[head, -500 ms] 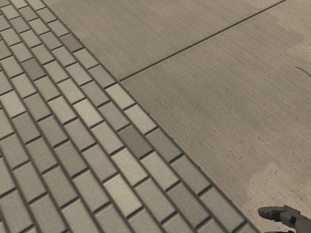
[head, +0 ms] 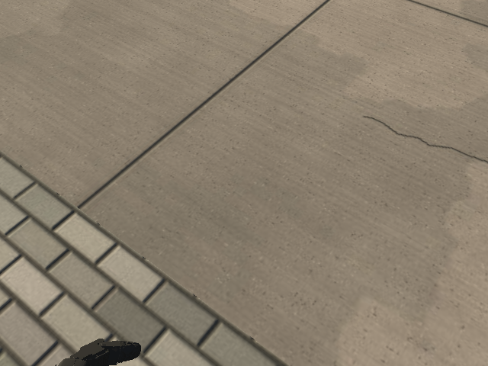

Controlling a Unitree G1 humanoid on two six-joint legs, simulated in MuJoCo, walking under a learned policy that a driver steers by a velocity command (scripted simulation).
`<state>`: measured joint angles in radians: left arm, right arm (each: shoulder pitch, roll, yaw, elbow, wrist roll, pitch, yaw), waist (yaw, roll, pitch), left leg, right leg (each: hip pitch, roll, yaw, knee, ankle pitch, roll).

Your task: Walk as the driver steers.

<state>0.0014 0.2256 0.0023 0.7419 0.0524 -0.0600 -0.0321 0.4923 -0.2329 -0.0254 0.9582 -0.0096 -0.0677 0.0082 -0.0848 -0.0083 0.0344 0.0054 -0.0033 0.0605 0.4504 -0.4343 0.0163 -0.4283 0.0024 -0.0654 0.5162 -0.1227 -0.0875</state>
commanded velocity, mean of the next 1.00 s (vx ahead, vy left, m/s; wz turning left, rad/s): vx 0.40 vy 0.00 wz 0.30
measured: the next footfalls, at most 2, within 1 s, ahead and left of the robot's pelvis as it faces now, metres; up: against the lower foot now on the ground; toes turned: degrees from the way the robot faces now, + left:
left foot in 0.52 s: +0.39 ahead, +0.12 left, +0.00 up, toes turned +21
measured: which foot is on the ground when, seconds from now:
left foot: down 0.00-0.00, up 0.02-0.50, down 0.52-1.00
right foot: down 0.00-0.54, up 0.56-1.00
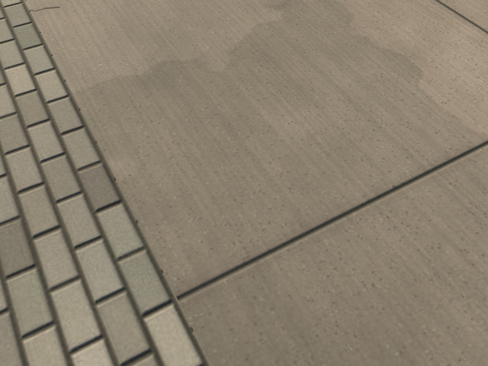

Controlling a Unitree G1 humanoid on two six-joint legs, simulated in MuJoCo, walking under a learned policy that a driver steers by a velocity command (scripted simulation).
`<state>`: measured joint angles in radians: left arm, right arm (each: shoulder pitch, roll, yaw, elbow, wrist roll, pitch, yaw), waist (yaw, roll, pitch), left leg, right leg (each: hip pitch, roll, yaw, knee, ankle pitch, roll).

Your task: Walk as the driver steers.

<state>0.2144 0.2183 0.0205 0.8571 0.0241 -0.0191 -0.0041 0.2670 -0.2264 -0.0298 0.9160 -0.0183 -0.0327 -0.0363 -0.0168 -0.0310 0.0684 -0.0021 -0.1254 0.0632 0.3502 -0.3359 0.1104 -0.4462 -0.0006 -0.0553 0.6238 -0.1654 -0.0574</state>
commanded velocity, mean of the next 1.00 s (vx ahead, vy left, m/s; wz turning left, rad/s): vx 0.29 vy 0.00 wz -0.16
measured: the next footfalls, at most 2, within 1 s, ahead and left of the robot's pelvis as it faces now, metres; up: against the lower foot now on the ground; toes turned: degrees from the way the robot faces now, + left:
right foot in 0.04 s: +0.13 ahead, -0.08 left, +0.00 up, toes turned -2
left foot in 0.52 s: +0.13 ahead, +0.11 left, +0.00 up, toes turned -19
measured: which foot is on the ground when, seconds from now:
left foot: down 0.00-0.02, up 0.04-0.50, down 0.52-0.96, up 0.98-1.00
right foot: up 0.00-0.02, down 0.04-0.52, up 0.54-0.92, down 0.94-1.00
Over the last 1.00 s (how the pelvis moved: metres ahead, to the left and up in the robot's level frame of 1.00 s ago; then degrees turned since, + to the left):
0.46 0.09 0.01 19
